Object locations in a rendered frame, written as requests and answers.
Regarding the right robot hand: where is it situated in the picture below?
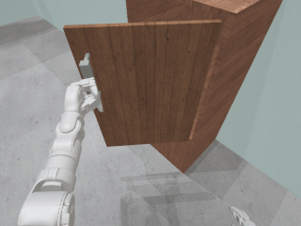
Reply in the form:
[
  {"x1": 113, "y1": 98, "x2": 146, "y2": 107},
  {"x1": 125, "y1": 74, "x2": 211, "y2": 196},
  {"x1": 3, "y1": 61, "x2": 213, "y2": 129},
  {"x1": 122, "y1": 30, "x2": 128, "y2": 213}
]
[{"x1": 229, "y1": 206, "x2": 256, "y2": 226}]

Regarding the left robot hand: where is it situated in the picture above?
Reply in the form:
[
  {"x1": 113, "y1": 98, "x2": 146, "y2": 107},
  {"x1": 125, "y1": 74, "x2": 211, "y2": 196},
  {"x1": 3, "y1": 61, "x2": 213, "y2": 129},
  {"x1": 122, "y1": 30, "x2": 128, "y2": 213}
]
[{"x1": 64, "y1": 77, "x2": 103, "y2": 118}]

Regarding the robot left forearm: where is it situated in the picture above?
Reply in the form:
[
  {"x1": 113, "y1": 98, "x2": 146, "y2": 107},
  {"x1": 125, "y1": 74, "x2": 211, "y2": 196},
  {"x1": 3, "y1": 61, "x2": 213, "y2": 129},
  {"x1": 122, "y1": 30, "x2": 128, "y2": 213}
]
[{"x1": 17, "y1": 111, "x2": 86, "y2": 226}]

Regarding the robot left upper arm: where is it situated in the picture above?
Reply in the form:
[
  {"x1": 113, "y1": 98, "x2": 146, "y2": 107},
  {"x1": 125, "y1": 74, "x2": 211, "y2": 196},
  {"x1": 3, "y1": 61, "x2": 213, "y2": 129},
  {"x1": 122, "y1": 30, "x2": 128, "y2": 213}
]
[{"x1": 19, "y1": 190, "x2": 75, "y2": 226}]

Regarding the cupboard door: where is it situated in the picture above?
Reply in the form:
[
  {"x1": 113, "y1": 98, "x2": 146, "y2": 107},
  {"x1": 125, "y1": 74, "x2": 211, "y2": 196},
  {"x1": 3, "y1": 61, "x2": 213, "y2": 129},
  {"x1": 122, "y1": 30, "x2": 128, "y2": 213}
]
[{"x1": 63, "y1": 19, "x2": 222, "y2": 147}]

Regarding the handle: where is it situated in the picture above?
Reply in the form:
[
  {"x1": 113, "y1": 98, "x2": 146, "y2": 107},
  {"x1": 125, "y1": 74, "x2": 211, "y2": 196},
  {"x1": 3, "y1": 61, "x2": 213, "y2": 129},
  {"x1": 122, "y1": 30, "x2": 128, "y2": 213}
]
[{"x1": 79, "y1": 53, "x2": 102, "y2": 101}]

